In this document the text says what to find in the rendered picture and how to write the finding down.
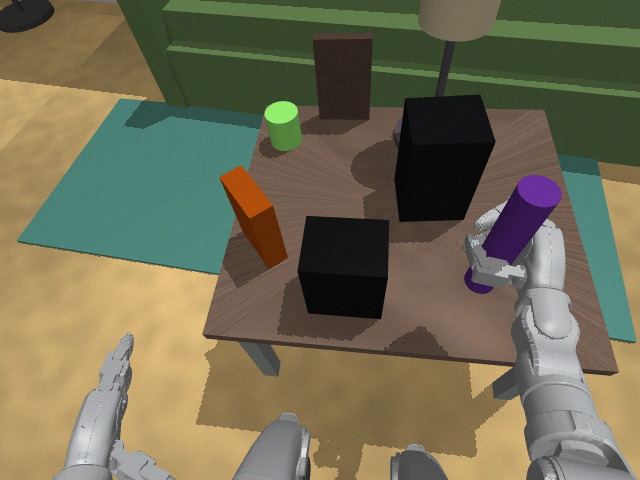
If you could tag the sofa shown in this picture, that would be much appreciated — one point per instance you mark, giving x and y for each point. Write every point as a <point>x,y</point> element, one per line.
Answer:
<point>578,60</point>

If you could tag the left robot hand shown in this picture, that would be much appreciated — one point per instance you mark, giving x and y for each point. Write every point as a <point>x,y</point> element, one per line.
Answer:
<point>95,438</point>

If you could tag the right robot arm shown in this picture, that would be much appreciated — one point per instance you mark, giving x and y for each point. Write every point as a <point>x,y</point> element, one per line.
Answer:
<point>564,436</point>

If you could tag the floor lamp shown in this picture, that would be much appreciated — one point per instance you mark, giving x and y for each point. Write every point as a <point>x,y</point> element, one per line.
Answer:
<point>25,15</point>

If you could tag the desk lamp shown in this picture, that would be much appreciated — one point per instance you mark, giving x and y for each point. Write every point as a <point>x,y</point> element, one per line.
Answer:
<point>453,20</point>

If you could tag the left robot arm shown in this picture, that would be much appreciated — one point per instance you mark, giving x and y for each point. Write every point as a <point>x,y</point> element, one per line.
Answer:
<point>84,472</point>

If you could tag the right robot hand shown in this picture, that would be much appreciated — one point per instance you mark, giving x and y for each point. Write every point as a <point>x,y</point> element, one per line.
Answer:
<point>542,262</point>

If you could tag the coffee table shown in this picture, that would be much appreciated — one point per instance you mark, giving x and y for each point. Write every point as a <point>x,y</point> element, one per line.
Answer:
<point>346,169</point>

